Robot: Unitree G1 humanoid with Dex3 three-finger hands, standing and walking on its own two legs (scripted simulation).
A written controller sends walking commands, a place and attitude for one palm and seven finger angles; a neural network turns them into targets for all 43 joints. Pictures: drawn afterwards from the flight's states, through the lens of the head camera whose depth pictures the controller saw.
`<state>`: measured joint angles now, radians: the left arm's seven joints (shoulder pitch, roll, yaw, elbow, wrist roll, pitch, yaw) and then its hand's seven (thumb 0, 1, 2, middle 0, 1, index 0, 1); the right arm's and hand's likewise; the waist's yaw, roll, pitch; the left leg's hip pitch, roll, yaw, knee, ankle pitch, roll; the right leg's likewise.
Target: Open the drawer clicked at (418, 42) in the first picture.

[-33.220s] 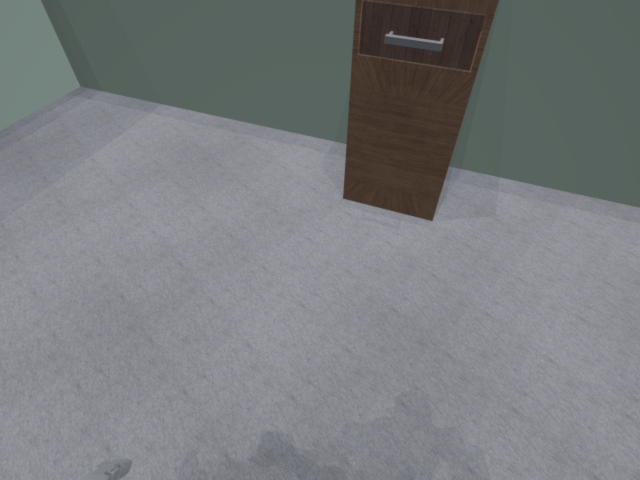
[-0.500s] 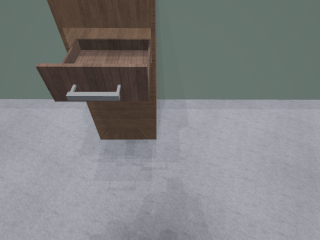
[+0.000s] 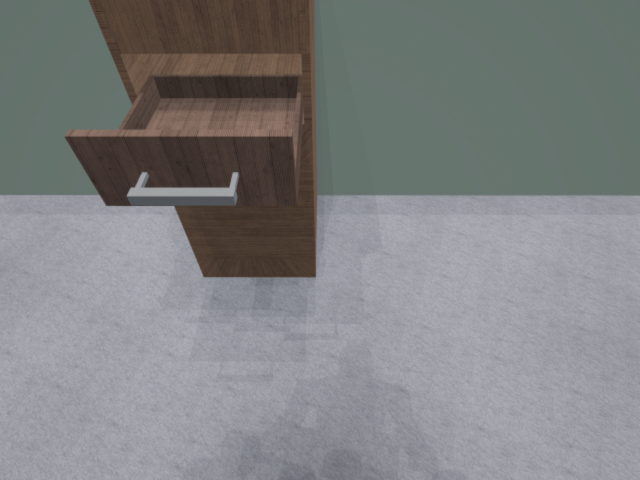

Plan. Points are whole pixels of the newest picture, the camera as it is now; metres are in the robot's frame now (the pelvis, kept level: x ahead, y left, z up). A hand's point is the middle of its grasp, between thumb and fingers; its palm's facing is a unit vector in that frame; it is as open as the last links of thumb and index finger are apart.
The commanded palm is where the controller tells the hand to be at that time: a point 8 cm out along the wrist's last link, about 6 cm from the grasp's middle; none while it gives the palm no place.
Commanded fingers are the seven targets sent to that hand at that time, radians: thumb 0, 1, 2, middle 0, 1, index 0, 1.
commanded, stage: look to check the result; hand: left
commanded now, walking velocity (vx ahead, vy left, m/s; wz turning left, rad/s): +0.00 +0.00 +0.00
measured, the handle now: (186, 187) +0.58 +0.28 +0.00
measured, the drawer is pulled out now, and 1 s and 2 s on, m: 0.30 0.30 0.30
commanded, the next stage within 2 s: stand and wait in 0.10 s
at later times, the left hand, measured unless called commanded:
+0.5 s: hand out of the picture +0.08 +0.23 -0.16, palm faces +0.00 -0.95 -0.32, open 7.4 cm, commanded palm none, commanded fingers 0.00 0.90 0.90 -0.20 -0.30 -0.20 -0.30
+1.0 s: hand out of the picture +0.10 +0.23 -0.15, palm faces -0.02 -0.94 -0.34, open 7.4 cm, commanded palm none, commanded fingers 0.00 0.90 0.90 -0.20 -0.30 -0.20 -0.30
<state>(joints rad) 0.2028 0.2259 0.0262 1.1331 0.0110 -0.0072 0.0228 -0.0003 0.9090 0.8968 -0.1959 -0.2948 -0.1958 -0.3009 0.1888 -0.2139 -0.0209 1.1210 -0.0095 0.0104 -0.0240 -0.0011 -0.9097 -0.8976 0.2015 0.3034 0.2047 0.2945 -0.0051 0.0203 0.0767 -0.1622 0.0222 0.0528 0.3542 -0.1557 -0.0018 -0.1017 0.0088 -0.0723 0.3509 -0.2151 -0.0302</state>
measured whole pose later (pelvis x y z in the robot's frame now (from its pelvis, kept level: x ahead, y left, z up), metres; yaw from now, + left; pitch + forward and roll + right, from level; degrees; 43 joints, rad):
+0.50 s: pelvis +0.02 -0.01 +0.00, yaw +0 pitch -2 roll +0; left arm 0.13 0.28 0.03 1.12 0.01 -0.02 0.01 0.00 0.91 0.90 -0.20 -0.30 -0.20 -0.30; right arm 0.13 -0.29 -0.02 1.12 -0.01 0.01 -0.02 0.00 -0.91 -0.90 0.20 0.30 0.21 0.29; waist -0.01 0.02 0.07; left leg -0.12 0.03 0.05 0.31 -0.16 -0.01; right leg -0.06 0.02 -0.07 0.30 -0.21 -0.04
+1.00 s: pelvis +0.02 -0.01 +0.00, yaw -1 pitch -2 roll +0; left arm 0.11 0.31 0.02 1.12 0.01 -0.02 0.01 0.00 0.91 0.90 -0.20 -0.30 -0.20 -0.30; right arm 0.11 -0.32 -0.02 1.12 -0.01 0.01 -0.01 0.00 -0.91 -0.90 0.20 0.30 0.21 0.29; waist -0.01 0.01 0.07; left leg -0.09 0.03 0.06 0.29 -0.16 -0.02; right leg -0.04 0.02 -0.06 0.28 -0.21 -0.04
